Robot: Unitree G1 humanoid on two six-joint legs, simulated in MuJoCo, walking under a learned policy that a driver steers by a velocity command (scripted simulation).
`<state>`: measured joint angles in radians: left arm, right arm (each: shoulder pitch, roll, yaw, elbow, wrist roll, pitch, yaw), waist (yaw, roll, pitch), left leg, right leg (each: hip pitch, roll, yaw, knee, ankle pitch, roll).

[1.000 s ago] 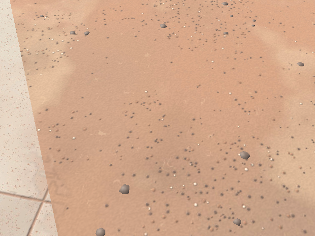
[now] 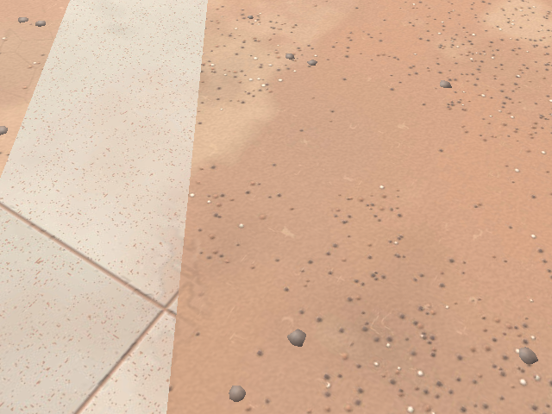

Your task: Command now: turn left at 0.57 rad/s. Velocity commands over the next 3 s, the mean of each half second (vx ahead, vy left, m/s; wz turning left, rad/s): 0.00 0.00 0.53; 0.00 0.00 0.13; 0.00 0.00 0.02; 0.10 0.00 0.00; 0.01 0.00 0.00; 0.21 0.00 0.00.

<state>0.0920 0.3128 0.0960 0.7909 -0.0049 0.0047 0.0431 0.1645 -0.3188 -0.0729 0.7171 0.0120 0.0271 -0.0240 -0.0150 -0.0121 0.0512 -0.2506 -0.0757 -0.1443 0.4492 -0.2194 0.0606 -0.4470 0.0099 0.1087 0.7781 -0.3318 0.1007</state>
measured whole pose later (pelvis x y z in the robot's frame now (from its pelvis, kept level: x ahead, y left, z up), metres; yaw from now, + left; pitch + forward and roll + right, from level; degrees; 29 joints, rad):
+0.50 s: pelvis +0.01 -0.02 +0.00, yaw +16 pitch +1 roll +0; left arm 0.15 0.29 0.06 0.77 -0.01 0.01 0.02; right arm 0.16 -0.31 -0.07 0.65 0.02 0.07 0.00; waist 0.02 0.00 0.08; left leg -0.34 0.02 -0.01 0.70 -0.37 -0.06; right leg -0.21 -0.07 -0.07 0.45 -0.25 0.02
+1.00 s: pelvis +0.01 +0.01 -0.01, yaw +19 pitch -1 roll +0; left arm 0.20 0.27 0.04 0.88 0.01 0.00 0.02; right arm 0.14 -0.24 -0.02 0.80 -0.02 0.01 0.00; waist 0.01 0.01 0.04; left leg -0.20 -0.04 -0.01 0.48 -0.26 0.03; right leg -0.18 -0.04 0.01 0.49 -0.29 0.04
